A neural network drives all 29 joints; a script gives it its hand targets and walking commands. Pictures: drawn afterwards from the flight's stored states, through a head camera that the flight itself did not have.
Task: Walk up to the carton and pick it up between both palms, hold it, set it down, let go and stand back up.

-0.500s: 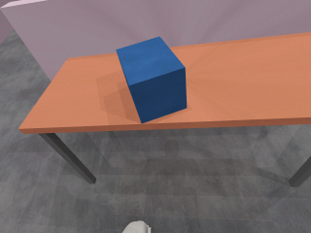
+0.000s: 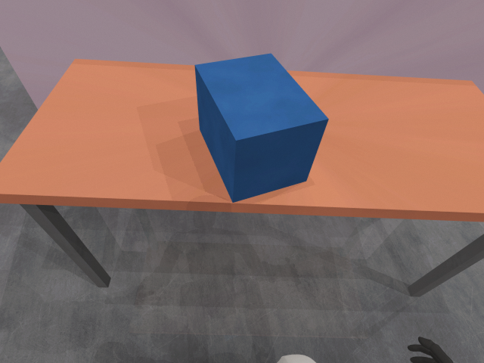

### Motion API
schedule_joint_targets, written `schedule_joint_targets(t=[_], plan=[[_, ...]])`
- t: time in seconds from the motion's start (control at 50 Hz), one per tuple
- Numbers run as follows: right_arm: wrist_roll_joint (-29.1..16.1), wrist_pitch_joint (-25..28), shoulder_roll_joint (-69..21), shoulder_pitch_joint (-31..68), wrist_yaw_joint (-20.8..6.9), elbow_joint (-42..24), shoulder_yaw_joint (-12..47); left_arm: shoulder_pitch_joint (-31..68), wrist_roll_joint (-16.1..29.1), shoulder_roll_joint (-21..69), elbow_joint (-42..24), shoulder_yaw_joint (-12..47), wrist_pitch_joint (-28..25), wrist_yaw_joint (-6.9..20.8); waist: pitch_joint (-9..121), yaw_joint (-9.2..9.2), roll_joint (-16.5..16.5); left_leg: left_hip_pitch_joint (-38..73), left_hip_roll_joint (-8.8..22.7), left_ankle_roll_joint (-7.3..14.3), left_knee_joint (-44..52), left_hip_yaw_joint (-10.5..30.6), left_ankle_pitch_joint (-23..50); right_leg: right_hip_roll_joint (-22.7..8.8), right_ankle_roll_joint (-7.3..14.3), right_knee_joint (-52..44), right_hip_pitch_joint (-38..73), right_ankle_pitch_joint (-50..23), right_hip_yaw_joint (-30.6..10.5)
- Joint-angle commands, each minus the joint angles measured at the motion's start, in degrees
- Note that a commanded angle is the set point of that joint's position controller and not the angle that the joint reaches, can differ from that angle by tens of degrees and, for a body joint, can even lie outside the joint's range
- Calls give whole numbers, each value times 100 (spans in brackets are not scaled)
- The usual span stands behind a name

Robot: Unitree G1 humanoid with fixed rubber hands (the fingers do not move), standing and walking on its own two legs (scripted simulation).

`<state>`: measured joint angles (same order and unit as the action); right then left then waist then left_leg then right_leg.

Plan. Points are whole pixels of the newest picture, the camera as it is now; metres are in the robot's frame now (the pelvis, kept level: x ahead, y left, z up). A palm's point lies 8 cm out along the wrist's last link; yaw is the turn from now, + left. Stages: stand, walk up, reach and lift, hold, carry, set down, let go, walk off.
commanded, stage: walk up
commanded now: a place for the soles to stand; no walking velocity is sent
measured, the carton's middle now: (252, 125) +0.62 -0.02 +0.01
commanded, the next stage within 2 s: none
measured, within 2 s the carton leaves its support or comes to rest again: neither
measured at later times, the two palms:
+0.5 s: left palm out of the picture +0.14 +0.30 -0.08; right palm out of the picture +0.04 -0.32 -0.12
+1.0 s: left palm out of the picture +0.13 +0.31 -0.10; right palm out of the picture +0.11 -0.31 -0.10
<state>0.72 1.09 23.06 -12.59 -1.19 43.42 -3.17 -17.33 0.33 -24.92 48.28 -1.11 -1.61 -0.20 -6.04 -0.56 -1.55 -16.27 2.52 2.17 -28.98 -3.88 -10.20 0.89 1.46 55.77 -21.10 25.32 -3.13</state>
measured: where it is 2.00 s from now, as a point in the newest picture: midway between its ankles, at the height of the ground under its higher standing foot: outside the picture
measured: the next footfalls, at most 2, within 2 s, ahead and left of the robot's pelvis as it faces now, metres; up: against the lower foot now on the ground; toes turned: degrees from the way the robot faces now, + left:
right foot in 0.16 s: +0.06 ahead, -0.12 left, +0.00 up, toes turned -3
left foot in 1.62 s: +0.22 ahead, +0.18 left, +0.00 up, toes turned -1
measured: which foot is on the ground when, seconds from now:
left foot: down 0.00-1.00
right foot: up 0.00-0.14, down 0.16-1.00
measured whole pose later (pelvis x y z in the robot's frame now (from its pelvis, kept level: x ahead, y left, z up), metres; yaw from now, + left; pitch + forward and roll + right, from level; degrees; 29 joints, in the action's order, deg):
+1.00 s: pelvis +0.03 +0.00 +0.01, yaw -4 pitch -2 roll +0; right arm 0.1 2.0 22.2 -5.2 -0.4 59.4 -0.5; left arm -6.4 -0.1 -22.6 62.7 -0.3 -1.0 1.0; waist -2.0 0.4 0.8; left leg -7.9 1.4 -0.4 -21.4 -2.0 -11.6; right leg -0.2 -0.6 21.0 -7.4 11.6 -1.5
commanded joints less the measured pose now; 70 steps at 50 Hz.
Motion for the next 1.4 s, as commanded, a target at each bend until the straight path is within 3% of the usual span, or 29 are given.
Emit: schedule_joint_targets(t=[0.0,0.02,0.04,0.08,0.12,0.14,0.16,0.18,0.2,0.26,0.28,0.3,0.34,0.36,0.4,0.46,0.52,0.6,0.7,0.74,0.76,0.94,1.14,1.24,1.26,1.3,1.34,1.36,1.38], plan=[[43,22,1272,-287,40,-413,-385,-427,-58,-862,-119,-353,-97,-43,490,-110,1181,712,1319,1143,1023,1281,-88,-121,-92,-1169,-156,-48,219],[44,0,1311,-153,22,-446,-422,-420,-93,-893,-73,-357,-65,-31,605,-81,1111,624,1369,1108,1016,1286,-641,-151,-71,-1389,110,-37,256],[56,-23,1326,-21,6,-440,-412,-490,-81,-856,-52,-356,-107,-24,550,-64,1188,513,1309,1135,835,1137,-470,-175,-98,-1890,285,-198,319],[9,-64,1306,219,-8,-423,-380,-554,-123,-802,92,-348,-126,-31,594,65,797,114,1186,865,538,931,-743,-31,10,-2703,970,-990,486],[-21,-84,1108,197,-5,-389,-270,-501,-177,-862,69,-354,-191,-62,663,114,523,-282,966,544,140,694,-1226,-97,133,-3034,1426,-1177,173],[-52,-101,889,254,-25,-404,-203,-375,-216,-1009,92,-368,-211,-71,499,81,-114,-689,657,294,-272,534,-1627,-624,269,-3445,1366,-675,-733],[-82,-153,703,170,-54,-328,-180,-119,-235,-1280,-27,-413,-264,-68,282,-23,-928,-976,134,-63,-924,339,-1985,-1459,677,-4174,863,949,-2258],[-102,-208,1000,151,-19,-131,-282,302,-270,-1561,-158,-487,-218,-81,-147,-10,-919,-129,22,-95,-1795,478,-1987,-1878,1221,-4405,-547,1458,-2599],[-66,-197,1117,5,-18,61,-356,616,-259,-1480,-206,-480,-214,-77,-176,-135,-734,311,93,-38,-1872,574,-1980,-1907,1324,-4322,-1066,1497,-2430],[-110,-6,1034,-426,-13,358,-295,833,-81,-970,-125,-258,-226,-37,88,-362,-491,649,194,17,226,506,-835,-965,538,-3269,-233,-1186,-640],[-64,80,1133,-370,30,381,-289,760,-26,-905,-108,-227,-244,-26,241,-275,-324,525,339,115,433,818,-195,-736,355,-2807,183,-2258,-379],[-20,115,1164,-63,81,375,-269,583,11,-843,-59,-234,-231,-16,482,-20,-139,497,428,194,459,913,391,-614,277,-2551,609,-2720,-288],[-12,189,1206,247,142,322,-241,316,4,-901,-45,-212,-221,-11,987,161,-256,1062,481,268,280,925,1096,-608,275,-2377,687,-3282,-453],[-89,197,1162,350,132,403,-181,338,14,-963,76,-241,-172,-1,1216,198,-471,855,571,282,193,940,717,-589,222,-2649,878,-2526,-318],[-67,87,1004,357,77,524,-108,815,-64,-996,163,-258,-121,5,510,149,-294,-106,236,93,373,839,-1103,-727,317,-3339,1023,-679,-622],[-44,91,1031,333,72,718,-84,1003,-98,-1100,198,-245,-58,44,338,24,-220,416,105,22,552,616,-1258,-892,374,-3658,372,-157,-936],[25,173,1072,420,77,884,-22,1304,-56,-868,296,-197,-69,66,285,76,293,85,396,139,1038,1050,-1015,-612,234,-3368,810,-885,-488],[-3,234,1018,544,86,948,11,1195,-16,-925,515,-202,-71,88,594,108,349,368,466,109,1003,866,-147,-657,189,-3335,1173,-1961,-410],[-9,221,1123,739,110,1097,32,1380,-33,-817,776,-146,-40,94,676,96,532,513,538,89,1200,889,-209,-607,107,-3468,1294,-1882,-299],[-24,222,1130,767,117,1137,36,1411,-39,-773,870,-128,-41,89,641,52,208,649,522,95,1119,843,-33,-656,92,-3586,1186,-2042,-258],[-32,224,1077,755,126,1170,33,1427,-32,-767,896,-118,-43,101,661,47,398,708,510,72,1110,795,-51,-670,89,-3630,1156,-2008,-320],[-62,165,1033,900,156,1385,11,1437,-52,-784,1141,-115,-42,51,898,12,101,1171,530,21,1072,679,876,-723,65,-3735,1391,-2578,-245],[-66,115,986,1057,150,1471,4,1404,-76,-799,1271,-115,-29,34,776,35,13,1207,484,19,1162,749,681,-737,26,-3887,1328,-2389,-204],[-55,93,928,1105,143,1535,26,1375,-72,-780,1285,-131,-44,27,772,49,201,1060,479,32,1231,746,599,-753,-2,-3843,1538,-2458,-195],[-13,95,1216,688,38,1305,-191,947,-131,-1143,1060,-291,-134,95,1042,81,208,951,234,244,735,682,-1644,-699,293,-3633,1549,-281,-162],[61,63,1221,814,-80,1187,-243,744,-184,-1297,1082,-409,-118,160,301,189,219,56,112,205,505,771,-2768,-992,566,-4038,1147,1504,-974],[50,41,969,1095,-146,986,-268,383,-221,-1511,1123,-528,-157,123,-86,414,-661,-1084,-289,22,-780,230,-2208,-1716,1053,-4949,1681,2219,-2122],[102,31,951,1164,-153,830,-277,375,-259,-1591,1067,-599,-228,97,-372,500,-773,-1839,-64,0,-1425,565,-1962,-2143,1294,-5079,2060,1631,-2494],[84,54,1001,1021,-161,763,-309,396,-276,-1582,929,-626,-254,94,-281,396,-588,-1933,105,30,-1566,781,-1808,-2217,1424,-4917,2294,1026,-2495]])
